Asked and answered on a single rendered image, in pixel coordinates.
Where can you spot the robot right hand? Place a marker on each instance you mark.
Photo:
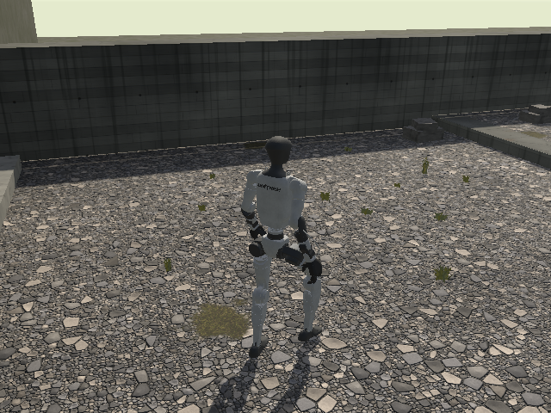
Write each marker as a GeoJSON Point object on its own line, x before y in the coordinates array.
{"type": "Point", "coordinates": [315, 269]}

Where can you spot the right robot upper arm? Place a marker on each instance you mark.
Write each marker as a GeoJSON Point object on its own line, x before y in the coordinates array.
{"type": "Point", "coordinates": [299, 189]}

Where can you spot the robot head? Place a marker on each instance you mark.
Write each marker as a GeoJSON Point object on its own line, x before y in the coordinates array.
{"type": "Point", "coordinates": [278, 149]}

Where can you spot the robot right forearm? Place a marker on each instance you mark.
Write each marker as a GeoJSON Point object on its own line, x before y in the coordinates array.
{"type": "Point", "coordinates": [303, 241]}

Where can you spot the robot left forearm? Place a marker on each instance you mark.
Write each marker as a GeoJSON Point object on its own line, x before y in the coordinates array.
{"type": "Point", "coordinates": [251, 219]}

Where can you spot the left robot upper arm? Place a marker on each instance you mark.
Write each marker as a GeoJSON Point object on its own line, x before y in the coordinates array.
{"type": "Point", "coordinates": [250, 191]}

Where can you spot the robot left foot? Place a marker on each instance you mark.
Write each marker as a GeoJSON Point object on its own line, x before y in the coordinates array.
{"type": "Point", "coordinates": [255, 351]}

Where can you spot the robot left hand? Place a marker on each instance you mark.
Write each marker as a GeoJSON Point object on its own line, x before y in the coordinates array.
{"type": "Point", "coordinates": [258, 230]}

